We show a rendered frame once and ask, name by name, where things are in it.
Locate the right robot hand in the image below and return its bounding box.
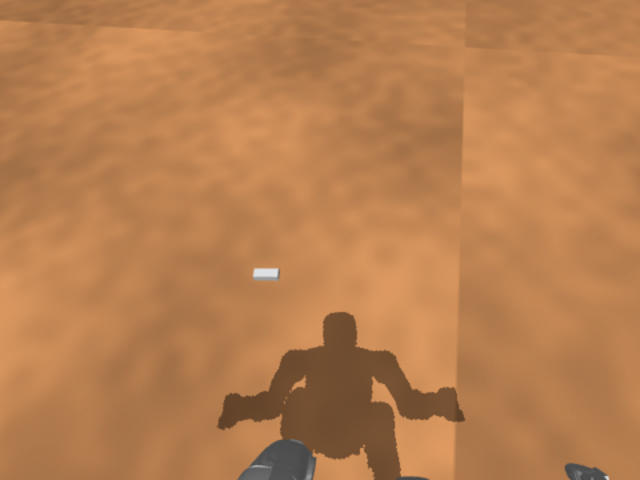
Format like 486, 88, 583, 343
565, 463, 609, 480

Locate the small box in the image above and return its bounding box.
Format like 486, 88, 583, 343
253, 268, 280, 281

